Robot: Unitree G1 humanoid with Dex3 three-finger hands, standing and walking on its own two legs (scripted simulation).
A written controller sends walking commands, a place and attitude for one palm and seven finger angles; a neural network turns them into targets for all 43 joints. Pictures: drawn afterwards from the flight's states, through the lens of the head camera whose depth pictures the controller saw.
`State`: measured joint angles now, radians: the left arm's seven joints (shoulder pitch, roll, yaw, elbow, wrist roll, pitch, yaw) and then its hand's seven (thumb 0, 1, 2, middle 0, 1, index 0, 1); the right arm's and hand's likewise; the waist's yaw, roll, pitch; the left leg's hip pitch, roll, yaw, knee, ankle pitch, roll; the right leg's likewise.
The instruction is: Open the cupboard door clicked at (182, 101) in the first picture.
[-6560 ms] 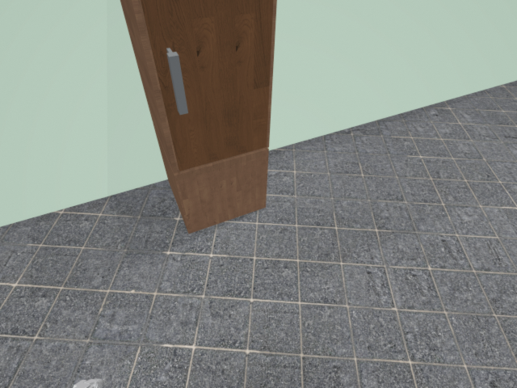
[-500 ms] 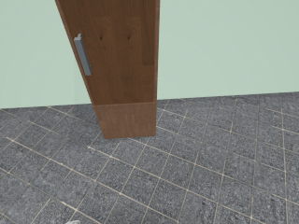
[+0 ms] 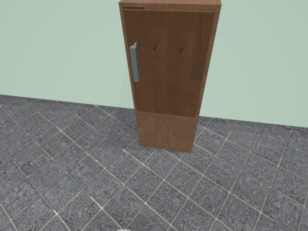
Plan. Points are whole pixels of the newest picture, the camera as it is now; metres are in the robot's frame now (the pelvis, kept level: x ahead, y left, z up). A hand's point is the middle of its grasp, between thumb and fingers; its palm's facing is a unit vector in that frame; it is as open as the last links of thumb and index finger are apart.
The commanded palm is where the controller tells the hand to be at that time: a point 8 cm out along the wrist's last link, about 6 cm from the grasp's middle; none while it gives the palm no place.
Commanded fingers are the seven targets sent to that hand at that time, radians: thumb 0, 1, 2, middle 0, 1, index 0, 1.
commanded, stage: take the last steps up to it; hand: left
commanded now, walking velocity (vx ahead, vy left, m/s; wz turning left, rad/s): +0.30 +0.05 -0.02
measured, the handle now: (136, 62) +0.84 +0.19 +0.01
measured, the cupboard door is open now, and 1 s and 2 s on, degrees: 0 0 0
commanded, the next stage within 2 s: come to a stop and stand still in 0.60 s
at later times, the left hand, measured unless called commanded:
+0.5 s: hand (79, 211) +0.21 +0.29 -0.18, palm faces +0.03 -0.98 -0.19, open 7.4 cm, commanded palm none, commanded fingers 0.00 0.90 0.90 -0.20 -0.30 -0.20 -0.30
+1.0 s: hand (108, 169) +0.36 +0.23 -0.17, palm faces -0.04 -0.96 -0.28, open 7.2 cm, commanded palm none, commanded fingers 0.00 0.90 0.90 -0.20 -0.30 -0.20 -0.30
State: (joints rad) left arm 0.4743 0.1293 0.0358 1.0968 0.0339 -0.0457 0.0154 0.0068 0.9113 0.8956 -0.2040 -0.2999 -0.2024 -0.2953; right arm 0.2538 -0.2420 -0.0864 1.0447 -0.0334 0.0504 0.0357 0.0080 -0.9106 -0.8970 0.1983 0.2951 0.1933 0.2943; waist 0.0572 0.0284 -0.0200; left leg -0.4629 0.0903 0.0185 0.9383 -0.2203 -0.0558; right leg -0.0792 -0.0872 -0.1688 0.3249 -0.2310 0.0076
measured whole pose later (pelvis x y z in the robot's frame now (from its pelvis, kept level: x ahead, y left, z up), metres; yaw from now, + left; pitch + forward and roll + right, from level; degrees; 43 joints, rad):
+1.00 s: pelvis +0.25 +0.05 -0.01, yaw -4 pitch -1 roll +2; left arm 0.13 0.14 0.05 1.02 0.02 0.00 0.04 -0.01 0.93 0.90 -0.21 -0.30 -0.20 -0.30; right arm 0.22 -0.17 -0.07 1.05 -0.01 0.05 -0.02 0.00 -0.91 -0.90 0.20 0.30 0.20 0.29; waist -0.02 0.05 0.09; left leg -0.48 0.04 -0.03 1.09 -0.41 -0.05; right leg -0.33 0.00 -0.14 0.50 -0.17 -0.11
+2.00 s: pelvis +0.24 +0.10 -0.02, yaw -4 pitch -1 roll +1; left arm 0.31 0.15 0.02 1.05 0.02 0.00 0.04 0.01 0.92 0.90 -0.20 -0.30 -0.20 -0.30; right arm 0.39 -0.15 -0.02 1.06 -0.02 0.00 -0.02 0.01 -0.91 -0.90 0.20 0.30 0.20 0.29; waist -0.01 -0.01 0.01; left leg -0.13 0.00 0.08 0.50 -0.34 0.01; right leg -0.33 -0.04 -0.11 0.48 -0.12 -0.03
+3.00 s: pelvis +0.28 +0.05 -0.02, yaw -3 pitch -1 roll -2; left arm 0.30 0.11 0.04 1.05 0.03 0.01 0.04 0.01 0.92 0.90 -0.20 -0.30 -0.20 -0.30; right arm 0.26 -0.14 -0.04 1.08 -0.01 0.01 -0.04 0.00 -0.91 -0.90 0.20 0.30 0.20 0.29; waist 0.01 0.01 0.06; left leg -0.31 0.05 0.07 0.70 -0.39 0.00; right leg -0.24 0.06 -0.18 0.45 -0.20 -0.11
